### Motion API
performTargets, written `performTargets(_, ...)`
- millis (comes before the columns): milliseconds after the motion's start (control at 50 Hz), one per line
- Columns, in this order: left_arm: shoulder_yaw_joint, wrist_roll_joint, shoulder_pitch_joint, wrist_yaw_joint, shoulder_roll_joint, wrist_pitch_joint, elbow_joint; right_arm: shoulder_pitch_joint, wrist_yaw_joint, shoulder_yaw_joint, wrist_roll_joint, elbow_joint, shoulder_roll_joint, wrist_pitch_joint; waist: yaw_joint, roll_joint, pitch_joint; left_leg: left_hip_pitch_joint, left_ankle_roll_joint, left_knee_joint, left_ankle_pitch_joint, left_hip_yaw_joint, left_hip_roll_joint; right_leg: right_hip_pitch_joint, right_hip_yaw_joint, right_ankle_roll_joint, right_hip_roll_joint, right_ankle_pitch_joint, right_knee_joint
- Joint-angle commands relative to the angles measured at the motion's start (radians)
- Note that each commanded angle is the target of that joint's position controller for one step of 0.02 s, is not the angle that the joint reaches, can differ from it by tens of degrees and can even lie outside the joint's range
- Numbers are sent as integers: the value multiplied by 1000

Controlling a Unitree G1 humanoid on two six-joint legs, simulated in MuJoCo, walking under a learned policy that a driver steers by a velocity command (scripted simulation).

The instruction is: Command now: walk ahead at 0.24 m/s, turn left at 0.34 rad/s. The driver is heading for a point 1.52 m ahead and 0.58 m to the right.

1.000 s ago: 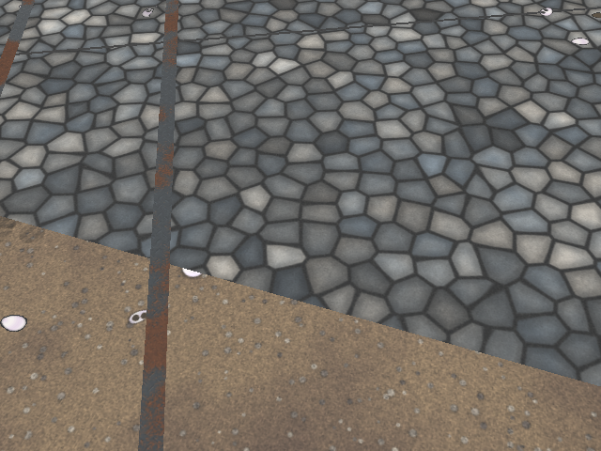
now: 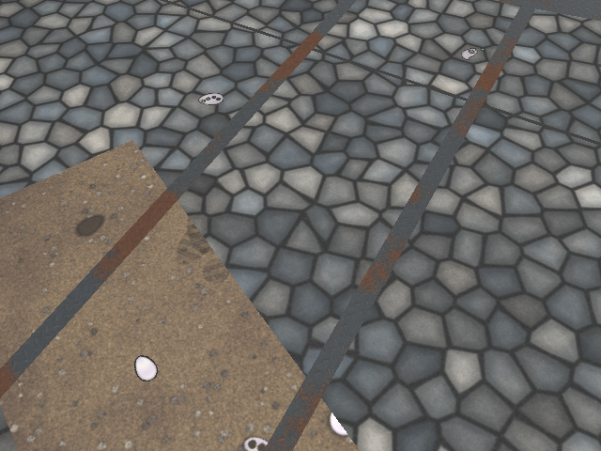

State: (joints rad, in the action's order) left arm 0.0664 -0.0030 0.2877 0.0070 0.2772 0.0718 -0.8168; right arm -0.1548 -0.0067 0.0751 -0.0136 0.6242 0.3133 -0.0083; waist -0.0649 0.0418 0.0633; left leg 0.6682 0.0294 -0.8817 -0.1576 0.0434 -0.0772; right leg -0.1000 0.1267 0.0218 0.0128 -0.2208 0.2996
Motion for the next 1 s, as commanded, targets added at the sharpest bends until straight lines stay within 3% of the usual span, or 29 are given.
performTargets(20,32,14,-55,6,165,2,51,36,-18,-11,5,-73,-7,-18,22,-121,-87,-166,-12,180,135,-31,32,-22,-65,149,-223,623,-49)
performTargets(80,32,39,-44,-7,186,-3,19,46,-26,-1,17,-73,23,-30,45,-128,-102,-251,-55,316,118,-30,60,35,-114,133,-245,624,26)
performTargets(120,25,47,-52,-11,174,-3,7,-57,-14,21,33,-30,74,-38,111,-104,-152,-456,-99,471,267,-56,90,15,-116,85,-194,630,177)
performTargets(140,9,22,-19,-14,135,5,10,-118,0,38,47,-19,148,-40,124,-40,-225,-644,-135,436,672,24,-19,-81,-86,29,-131,440,318)
performTargets(160,-29,-9,89,-24,47,10,14,-146,15,30,89,-35,176,-31,96,152,-382,-965,-314,343,1073,305,-316,-354,-90,-53,-45,-177,612)
performTargets(180,-29,13,121,-27,71,-6,-16,-141,13,9,65,-32,100,-20,111,175,-516,-937,-388,359,1018,370,-377,-351,-220,-77,-39,-525,755)
performTargets(200,-3,39,59,-25,154,-25,-3,-102,5,5,41,-28,88,-12,120,115,-425,-839,-356,402,830,294,-315,-401,-230,-83,-62,-524,820)
performTargets(220,2,42,3,-14,155,-43,11,-50,5,5,27,-21,89,-11,103,80,-322,-761,-313,441,653,242,-272,-464,-202,-85,-78,-490,831)
performTargets(240,6,31,-9,2,148,-65,8,-1,6,4,22,-14,84,-12,84,56,-241,-648,-288,494,494,198,-245,-465,-194,-98,-90,-428,808)
performTargets(280,13,21,36,27,131,-110,-2,84,13,10,37,-5,94,-11,29,96,-170,-428,-269,584,299,110,-207,-344,-160,-126,-84,-312,796)
performTargets(340,19,16,43,40,106,-134,14,124,27,13,42,12,76,-14,19,107,-152,-352,-271,626,154,26,-203,-301,-132,-120,-86,-226,755)
performTargets(400,13,10,-33,28,89,-135,57,125,44,19,36,41,84,-9,43,100,-150,-373,-267,629,91,-8,-222,-284,-120,-90,-106,-165,630)
performTargets(440,16,10,-49,15,100,-134,75,116,48,25,30,58,99,0,49,97,-160,-403,-264,617,83,-11,-245,-258,-104,-71,-103,-154,567)
performTargets(480,22,10,-35,1,110,-135,81,124,48,30,15,72,115,8,35,95,-160,-420,-241,586,74,-24,-255,-210,-82,-42,-94,-135,474)
performTargets(520,33,4,31,-10,116,-134,59,132,48,32,-8,89,109,19,-1,63,-152,-389,-170,487,2,-81,-215,-104,-49,9,-50,-29,289)
performTargets(540,44,-5,52,-7,149,-133,57,82,46,28,-10,115,75,25,4,-44,-110,-320,-91,340,-107,-147,-150,-63,-140,55,-73,69,153)
performTargets(560,68,-1,43,14,267,-130,88,42,39,15,28,102,20,29,55,-365,-70,-84,29,22,-401,-251,5,10,-500,169,-320,356,50)
performTargets(580,67,-36,31,5,307,-109,117,167,49,25,30,54,52,27,-1,-352,-66,7,38,-166,-530,-78,101,-95,-666,320,-407,332,-22)
performTargets(600,63,-48,-4,-1,280,-84,123,195,54,34,17,52,76,28,6,-252,-69,17,18,-248,-454,-8,79,-109,-605,297,-361,219,-41)
performTargets(620,58,-27,-60,3,254,-69,130,165,59,41,11,68,86,31,42,-207,-61,25,4,-252,-349,14,62,-100,-532,234,-307,159,-30)
performTargets(640,48,-5,-104,8,213,-66,140,136,67,48,19,97,90,34,60,-166,-74,23,5,-246,-287,23,51,-84,-489,188,-273,138,-14)
performTargets(660,39,8,-124,16,190,-66,146,122,71,51,27,105,95,33,69,-175,-84,6,14,-252,-238,24,55,-83,-460,174,-254,188,-3)
performTargets(700,29,6,-99,26,166,-69,150,107,66,51,20,110,80,24,71,-167,-132,-24,27,-254,-183,28,73,-39,-434,176,-228,288,17)
performTargets(780,40,13,-54,40,188,-78,152,137,61,37,10,106,49,10,43,-168,-148,-27,54,-53,-156,42,86,53,-455,184,-214,305,44)
performTargets(900,54,11,-89,32,217,-99,179,130,36,32,1,113,66,-7,32,-204,-133,-200,60,163,-195,48,114,-38,-548,206,-197,274,63)
performTargets(960,54,19,-123,27,213,-107,193,96,23,33,-3,120,80,-22,43,-211,-149,-274,43,281,-193,50,125,-26,-611,197,-185,365,101)
performTargets(1000,51,33,-163,31,205,-116,205,31,13,38,-2,141,86,-31,89,-200,-158,-397,19,490,-42,31,122,-50,-615,151,-141,344,148)
